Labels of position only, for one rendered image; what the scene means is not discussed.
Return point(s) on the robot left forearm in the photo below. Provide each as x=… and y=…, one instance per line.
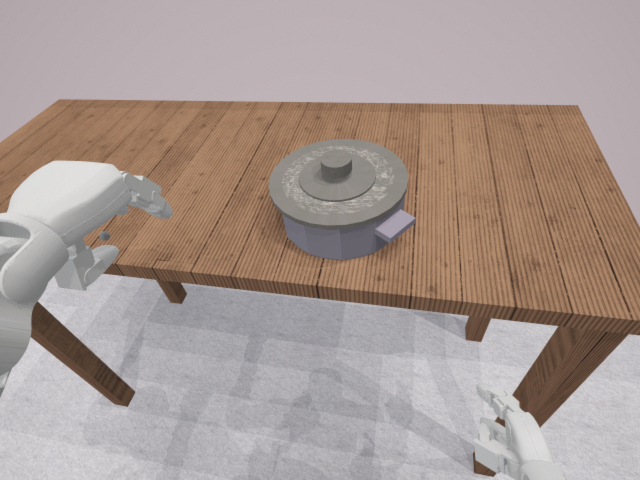
x=31, y=253

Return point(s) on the pot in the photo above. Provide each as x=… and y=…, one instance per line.
x=346, y=244

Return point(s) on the robot right forearm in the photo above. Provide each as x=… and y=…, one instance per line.
x=541, y=470

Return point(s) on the table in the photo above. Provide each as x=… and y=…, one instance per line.
x=518, y=217

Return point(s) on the lid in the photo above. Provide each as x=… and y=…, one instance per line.
x=375, y=187

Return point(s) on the robot left hand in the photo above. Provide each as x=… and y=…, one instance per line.
x=74, y=198

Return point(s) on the robot right hand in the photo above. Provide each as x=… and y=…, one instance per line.
x=506, y=449

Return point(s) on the knob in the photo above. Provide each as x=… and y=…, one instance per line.
x=336, y=163

